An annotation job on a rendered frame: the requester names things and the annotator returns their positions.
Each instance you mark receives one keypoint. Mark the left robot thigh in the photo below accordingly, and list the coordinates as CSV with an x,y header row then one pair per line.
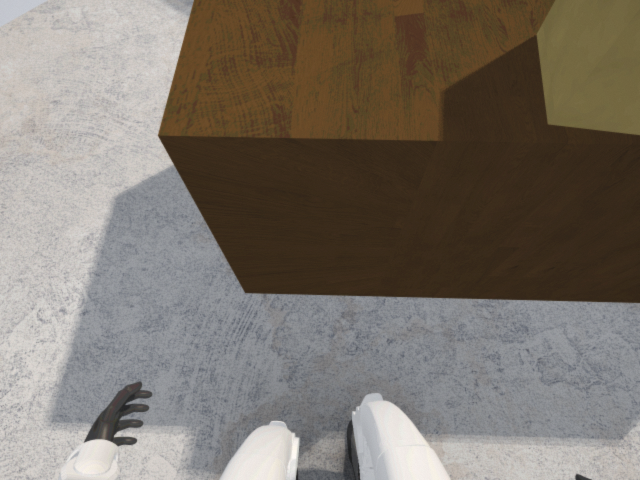
x,y
269,453

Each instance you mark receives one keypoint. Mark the carton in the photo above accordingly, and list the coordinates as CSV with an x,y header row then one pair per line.
x,y
589,54

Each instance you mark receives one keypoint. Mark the left robot forearm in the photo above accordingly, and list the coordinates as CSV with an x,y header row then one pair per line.
x,y
93,460

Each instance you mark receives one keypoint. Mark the right robot thigh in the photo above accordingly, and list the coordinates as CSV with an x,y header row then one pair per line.
x,y
398,450

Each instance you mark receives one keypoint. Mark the pedestal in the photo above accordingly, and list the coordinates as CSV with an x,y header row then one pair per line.
x,y
397,148

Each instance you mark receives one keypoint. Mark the robot left hand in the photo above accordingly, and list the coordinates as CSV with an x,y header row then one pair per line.
x,y
108,422

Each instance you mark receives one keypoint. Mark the robot thigh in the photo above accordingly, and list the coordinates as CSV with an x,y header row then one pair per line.
x,y
269,453
398,450

